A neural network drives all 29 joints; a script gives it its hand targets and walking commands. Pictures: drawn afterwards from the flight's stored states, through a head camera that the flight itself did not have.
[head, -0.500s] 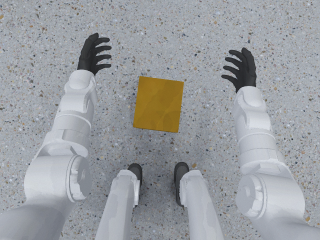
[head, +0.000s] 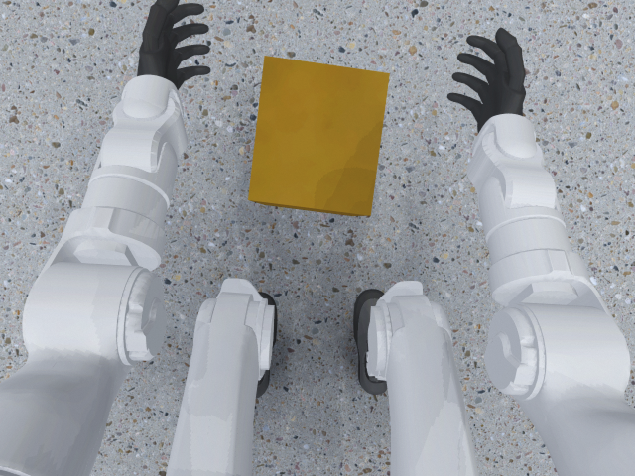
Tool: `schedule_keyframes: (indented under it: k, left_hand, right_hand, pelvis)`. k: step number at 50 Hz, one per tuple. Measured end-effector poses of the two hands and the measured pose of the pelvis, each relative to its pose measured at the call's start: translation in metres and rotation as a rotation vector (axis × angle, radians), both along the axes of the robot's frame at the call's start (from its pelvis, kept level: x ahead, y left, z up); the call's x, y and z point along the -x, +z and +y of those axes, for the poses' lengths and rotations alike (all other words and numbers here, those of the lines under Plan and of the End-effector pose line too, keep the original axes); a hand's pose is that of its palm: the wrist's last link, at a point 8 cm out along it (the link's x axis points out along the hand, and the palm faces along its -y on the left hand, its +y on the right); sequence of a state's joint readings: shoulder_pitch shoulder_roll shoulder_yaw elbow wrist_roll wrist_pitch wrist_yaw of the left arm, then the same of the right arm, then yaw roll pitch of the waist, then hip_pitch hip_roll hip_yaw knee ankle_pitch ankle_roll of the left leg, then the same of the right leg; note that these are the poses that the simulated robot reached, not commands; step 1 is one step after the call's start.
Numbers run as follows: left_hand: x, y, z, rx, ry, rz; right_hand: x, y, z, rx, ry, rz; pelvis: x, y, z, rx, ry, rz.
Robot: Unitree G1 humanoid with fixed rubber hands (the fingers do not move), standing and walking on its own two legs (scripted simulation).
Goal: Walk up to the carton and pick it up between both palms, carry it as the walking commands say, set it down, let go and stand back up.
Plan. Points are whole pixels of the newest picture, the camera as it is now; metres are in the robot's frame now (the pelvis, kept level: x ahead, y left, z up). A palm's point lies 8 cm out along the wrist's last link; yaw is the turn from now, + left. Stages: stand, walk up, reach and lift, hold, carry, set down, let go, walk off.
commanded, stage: reach and lift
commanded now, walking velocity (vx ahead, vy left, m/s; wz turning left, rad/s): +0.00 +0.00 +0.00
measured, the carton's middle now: (316, 150) +0.50 +0.01 -0.36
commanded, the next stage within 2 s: none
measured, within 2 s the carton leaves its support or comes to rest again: leaves its support in 1.84 s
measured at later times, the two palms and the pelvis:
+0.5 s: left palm (203, 118) +0.52 +0.17 -0.28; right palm (448, 141) +0.50 -0.18 -0.27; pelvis -0.01 +0.00 -0.09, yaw +0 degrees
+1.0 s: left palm (210, 121) +0.52 +0.17 -0.30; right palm (444, 140) +0.51 -0.18 -0.29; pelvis -0.01 +0.00 -0.11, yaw +0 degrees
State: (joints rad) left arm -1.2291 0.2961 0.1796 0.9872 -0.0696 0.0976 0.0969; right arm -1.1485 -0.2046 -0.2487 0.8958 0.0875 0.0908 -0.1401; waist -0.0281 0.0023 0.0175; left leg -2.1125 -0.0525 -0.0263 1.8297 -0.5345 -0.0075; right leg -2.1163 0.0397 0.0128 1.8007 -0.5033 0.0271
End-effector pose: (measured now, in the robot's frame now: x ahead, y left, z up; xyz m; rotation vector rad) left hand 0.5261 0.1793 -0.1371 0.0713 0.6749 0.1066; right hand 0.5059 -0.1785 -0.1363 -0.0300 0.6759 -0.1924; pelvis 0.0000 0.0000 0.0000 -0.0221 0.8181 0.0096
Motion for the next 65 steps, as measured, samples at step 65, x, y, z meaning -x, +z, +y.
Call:
schedule_keyframes:
  k: [65]
  left_hand:
    - [0.005,-0.158,-0.039,0.045,-0.061,0.062]
  right_hand:
    - [-0.008,-0.151,0.029,-0.036,0.059,0.077]
  pelvis:
    - [0.014,-0.106,-0.001,-0.004,-0.002,-0.17]
